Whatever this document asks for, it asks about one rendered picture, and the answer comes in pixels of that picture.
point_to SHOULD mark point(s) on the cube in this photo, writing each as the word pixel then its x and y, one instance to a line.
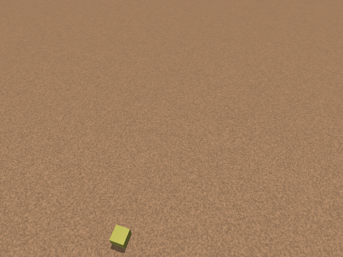
pixel 120 236

